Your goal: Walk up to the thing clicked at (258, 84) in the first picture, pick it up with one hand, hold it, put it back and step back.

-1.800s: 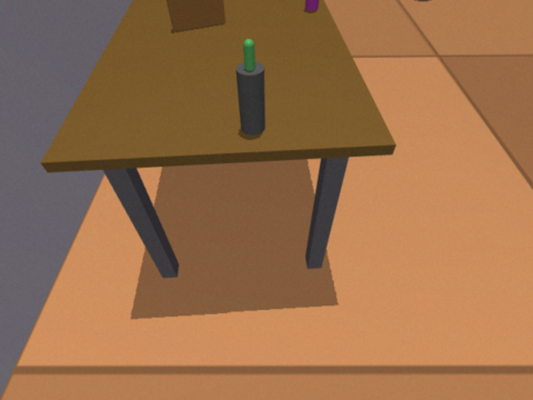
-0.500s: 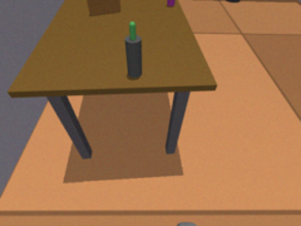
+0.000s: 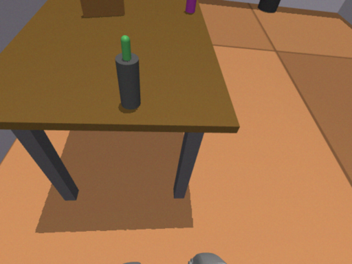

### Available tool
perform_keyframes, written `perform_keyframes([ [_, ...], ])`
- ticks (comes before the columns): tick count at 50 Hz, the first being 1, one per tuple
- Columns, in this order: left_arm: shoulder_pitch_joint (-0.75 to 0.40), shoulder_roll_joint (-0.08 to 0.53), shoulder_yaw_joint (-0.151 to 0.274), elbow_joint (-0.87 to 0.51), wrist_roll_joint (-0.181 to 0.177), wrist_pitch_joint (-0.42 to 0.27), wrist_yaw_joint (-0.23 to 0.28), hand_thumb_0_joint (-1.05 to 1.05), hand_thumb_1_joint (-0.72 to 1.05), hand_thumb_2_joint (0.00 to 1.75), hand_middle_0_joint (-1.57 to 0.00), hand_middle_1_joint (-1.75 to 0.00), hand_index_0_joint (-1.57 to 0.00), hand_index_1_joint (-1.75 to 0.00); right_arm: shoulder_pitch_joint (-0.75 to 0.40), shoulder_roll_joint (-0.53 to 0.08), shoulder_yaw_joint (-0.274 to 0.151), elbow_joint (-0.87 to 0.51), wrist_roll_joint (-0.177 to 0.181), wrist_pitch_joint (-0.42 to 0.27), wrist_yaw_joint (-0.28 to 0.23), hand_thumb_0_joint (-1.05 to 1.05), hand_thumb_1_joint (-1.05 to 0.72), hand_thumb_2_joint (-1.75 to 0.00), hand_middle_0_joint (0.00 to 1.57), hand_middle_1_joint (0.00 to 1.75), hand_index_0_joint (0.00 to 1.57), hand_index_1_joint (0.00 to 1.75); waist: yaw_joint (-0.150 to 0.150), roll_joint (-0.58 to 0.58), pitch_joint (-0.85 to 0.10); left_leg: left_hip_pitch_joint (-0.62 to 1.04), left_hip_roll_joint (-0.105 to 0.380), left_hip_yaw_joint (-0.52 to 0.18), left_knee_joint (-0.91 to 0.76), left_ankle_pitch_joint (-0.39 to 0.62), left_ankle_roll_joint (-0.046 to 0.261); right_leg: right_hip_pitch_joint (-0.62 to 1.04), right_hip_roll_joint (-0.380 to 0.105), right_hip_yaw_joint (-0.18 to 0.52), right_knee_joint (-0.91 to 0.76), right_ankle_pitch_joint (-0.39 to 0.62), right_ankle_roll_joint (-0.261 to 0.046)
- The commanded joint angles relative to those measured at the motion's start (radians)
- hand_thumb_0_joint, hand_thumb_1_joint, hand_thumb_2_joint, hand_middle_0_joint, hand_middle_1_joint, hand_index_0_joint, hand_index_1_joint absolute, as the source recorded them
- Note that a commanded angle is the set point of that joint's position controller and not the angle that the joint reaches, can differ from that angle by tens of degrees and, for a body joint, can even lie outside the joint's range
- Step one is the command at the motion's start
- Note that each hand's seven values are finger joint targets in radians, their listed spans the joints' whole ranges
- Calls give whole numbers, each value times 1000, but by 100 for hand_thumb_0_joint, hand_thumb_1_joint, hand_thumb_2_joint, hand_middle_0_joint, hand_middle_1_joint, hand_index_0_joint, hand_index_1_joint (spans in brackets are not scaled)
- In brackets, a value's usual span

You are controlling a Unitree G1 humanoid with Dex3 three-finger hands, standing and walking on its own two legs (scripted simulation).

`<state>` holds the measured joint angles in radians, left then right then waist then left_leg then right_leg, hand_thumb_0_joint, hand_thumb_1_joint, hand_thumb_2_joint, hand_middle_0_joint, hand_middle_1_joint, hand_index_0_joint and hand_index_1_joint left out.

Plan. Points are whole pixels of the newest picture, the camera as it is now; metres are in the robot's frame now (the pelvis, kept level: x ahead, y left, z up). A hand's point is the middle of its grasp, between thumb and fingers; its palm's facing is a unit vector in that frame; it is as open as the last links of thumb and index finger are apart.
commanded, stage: walk up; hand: left
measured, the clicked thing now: (128, 74) +0.56 +0.16 +0.11
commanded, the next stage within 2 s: stand in 1.80 s
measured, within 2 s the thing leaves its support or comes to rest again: neither
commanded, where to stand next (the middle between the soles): +0.17 -0.07 m, yaw +3 degrees
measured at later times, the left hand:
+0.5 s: hand (115, 239) +0.20 +0.16 -0.13, palm faces +0.01 -0.92 -0.38, open 7.4 cm
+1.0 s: hand out of the picture +0.14 +0.18 -0.14, palm faces +0.06 -0.92 -0.39, open 7.4 cm
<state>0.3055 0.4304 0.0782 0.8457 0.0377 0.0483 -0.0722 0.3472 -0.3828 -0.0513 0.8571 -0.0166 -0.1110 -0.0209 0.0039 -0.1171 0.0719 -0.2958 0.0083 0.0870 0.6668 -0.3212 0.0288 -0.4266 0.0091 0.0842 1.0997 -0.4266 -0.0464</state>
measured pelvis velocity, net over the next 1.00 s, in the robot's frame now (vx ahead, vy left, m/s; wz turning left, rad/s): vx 0.10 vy -0.09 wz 0.09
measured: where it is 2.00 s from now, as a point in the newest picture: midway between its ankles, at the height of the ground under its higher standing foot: outside the picture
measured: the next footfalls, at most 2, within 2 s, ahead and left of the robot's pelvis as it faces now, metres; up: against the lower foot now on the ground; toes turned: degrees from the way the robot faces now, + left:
right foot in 0.26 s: +0.18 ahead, -0.22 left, +0.00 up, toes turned +3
left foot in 0.60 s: +0.16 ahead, +0.02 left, +0.00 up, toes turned +6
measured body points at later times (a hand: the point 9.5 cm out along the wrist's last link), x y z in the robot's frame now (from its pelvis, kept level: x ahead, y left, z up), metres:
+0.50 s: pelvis +0.10 -0.11 +0.00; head +0.13 -0.12 +0.45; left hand +0.19 +0.20 -0.10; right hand +0.16 -0.43 -0.13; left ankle +0.11 +0.02 -0.69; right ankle +0.16 -0.22 -0.72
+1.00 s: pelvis +0.10 -0.09 +0.01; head +0.12 -0.10 +0.46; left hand +0.13 +0.23 -0.11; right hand +0.24 -0.38 -0.12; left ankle +0.12 +0.01 -0.72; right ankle +0.14 -0.22 -0.72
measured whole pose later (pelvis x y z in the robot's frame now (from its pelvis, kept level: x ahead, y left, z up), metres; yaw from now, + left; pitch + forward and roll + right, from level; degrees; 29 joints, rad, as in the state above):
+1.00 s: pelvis +0.10 -0.09 +0.01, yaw +5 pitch -2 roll -1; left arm 0.17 0.38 0.00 1.03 0.01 -0.03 0.00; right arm 0.11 -0.38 -0.02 0.98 -0.01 0.00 0.02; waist 0.02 0.03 0.08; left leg -0.29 0.00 0.02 0.62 -0.28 0.02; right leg -0.27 -0.02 -0.03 0.59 -0.28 0.01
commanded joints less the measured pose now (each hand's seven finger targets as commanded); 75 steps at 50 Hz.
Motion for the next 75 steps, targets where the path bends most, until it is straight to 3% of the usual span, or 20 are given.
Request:
perform_keyframes([
  [1,18,206,73,-81,-2,-37,3,0,90,90,-20,-30,-20,-30,48,-316,-93,-63,1,-30,-21,0,-90,-90,20,30,20,30,2,244,59,65,283,-324,-344,186,172,-182,-91,56,2,81,43],
  [6,-99,140,54,-136,-14,-38,-11,0,90,90,-20,-30,-20,-30,89,-325,-94,-84,2,-27,-21,0,-90,-90,20,30,20,30,-26,290,-3,121,252,-152,-223,634,164,-86,-111,-65,-241,128,33],
  [9,-67,118,54,-106,-25,-48,1,0,90,90,-20,-30,-20,-30,22,-311,-80,-110,-3,0,-10,0,-90,-90,20,30,20,30,-5,314,-44,7,201,-105,-147,568,130,128,-46,-149,-387,184,18],
  [11,39,150,69,-54,-19,-55,17,0,90,90,-20,-30,-20,-30,0,-279,-65,-123,4,23,-9,0,-90,-90,20,30,20,30,52,204,-102,-86,159,-90,34,357,95,326,-9,-162,-483,241,7],
  [12,71,198,83,-49,-12,-67,26,0,90,90,-20,-30,-20,-30,56,-221,-44,-117,8,29,-12,0,-90,-90,20,30,20,30,74,39,-137,-141,108,-51,227,207,66,405,-55,-88,-574,208,-9],
  [13,56,272,98,-75,-3,-76,37,0,90,90,-20,-30,-20,-30,100,-141,-16,-133,14,35,-13,0,-90,-90,20,30,20,30,57,-202,-139,-267,-2,-45,417,-203,10,389,-321,299,-710,242,-86],
  [14,19,307,92,-94,-13,-74,40,0,90,90,-20,-30,-20,-30,51,-230,-45,-122,14,49,-31,0,-90,-90,20,30,20,30,73,-141,-139,-270,-8,-123,524,-332,8,286,-425,473,-778,132,-234],
  [15,-13,300,87,-96,-23,-71,44,0,90,90,-20,-30,-20,-30,33,-264,-57,-100,13,53,-34,0,-90,-90,20,30,20,30,63,-69,-79,-278,11,-182,590,-301,5,220,-403,445,-780,65,-249],
  [19,-117,226,55,-91,-21,-87,65,0,90,90,-20,-30,-20,-30,116,-246,-46,-6,17,56,-15,0,-90,-90,20,30,20,30,1,-76,-64,-225,48,-136,452,-150,-5,154,-266,165,-707,153,-184],
  [26,-130,241,37,-63,-31,-97,84,0,90,90,-20,-30,-20,-30,-4,-216,-43,-6,0,85,7,0,-90,-90,20,30,20,30,7,-38,-104,-81,26,-83,170,-122,1,122,-336,140,-600,538,-187],
  [30,-191,209,9,-59,-36,-82,90,0,90,90,-20,-30,-20,-30,2,-235,-62,3,-19,84,16,0,-90,-90,20,30,20,30,-45,28,-95,86,23,-122,-40,10,40,-47,-287,93,-510,286,-100],
  [32,-169,162,2,-35,-52,-73,95,0,90,90,-20,-30,-20,-30,-117,-328,-73,-37,-9,78,22,0,-90,-90,20,30,20,30,2,313,-71,-64,271,-506,-265,-9,185,-6,-30,-119,-276,-57,6],
  [33,-166,189,16,-5,-41,-66,99,0,90,90,-20,-30,-20,-30,-145,-316,-71,-37,-7,80,26,0,-90,-90,20,30,20,30,-1,283,-64,-104,309,-546,-280,-4,242,47,-27,-93,-198,-156,13],
  [36,-109,153,6,41,-49,-73,95,0,90,90,-20,-30,-20,-30,-202,-261,-45,-30,-6,78,14,0,-90,-90,20,30,20,30,32,265,-69,-81,241,-381,-193,218,194,90,-37,-89,-272,-63,13],
  [38,-67,149,2,76,-38,-95,95,0,90,90,-20,-30,-20,-30,-239,-227,-32,-19,8,89,17,0,-90,-90,20,30,20,30,61,247,-120,-58,164,-267,-81,272,99,222,-49,-70,-546,149,2],
  [40,-124,235,12,68,-14,-114,101,0,90,90,-20,-30,-20,-30,-193,-181,-19,-10,15,102,20,0,-90,-90,20,30,20,30,11,89,-106,-113,51,-186,44,151,15,229,-227,240,-670,212,-74],
  [41,-188,268,13,61,-18,-112,97,0,90,90,-20,-30,-20,-30,-179,-201,-29,11,10,108,15,0,-90,-90,20,30,20,30,-23,48,-83,-40,33,-141,47,-76,6,126,-306,275,-675,207,-142],
  [46,-196,166,-29,94,-27,-108,88,0,90,90,-20,-30,-20,-30,-256,-229,-30,46,9,90,34,0,-90,-90,20,30,20,30,2,117,-87,70,146,-297,-207,51,74,99,-97,-3,-617,138,4],
  [58,-223,159,-41,184,-36,-112,87,0,90,90,-20,-30,-20,-30,-320,-189,-7,147,15,90,37,0,-90,-90,20,30,20,30,11,115,-116,163,111,-201,-321,209,19,255,-142,8,-760,328,19],
  [75,-247,145,-39,230,-26,-98,87,0,90,90,-20,-30,-20,-30,-337,-183,-15,196,7,92,33,0,-90,-90,20,30,20,30,9,149,-102,167,126,-190,-408,161,6,302,-130,-12,-810,305,32],
])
